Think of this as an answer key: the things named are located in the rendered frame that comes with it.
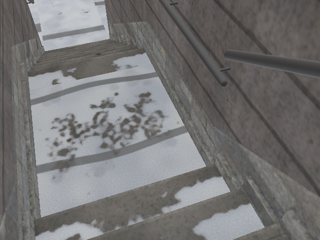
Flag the stairs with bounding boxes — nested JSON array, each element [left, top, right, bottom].
[[34, 164, 290, 240], [31, 39, 138, 70]]

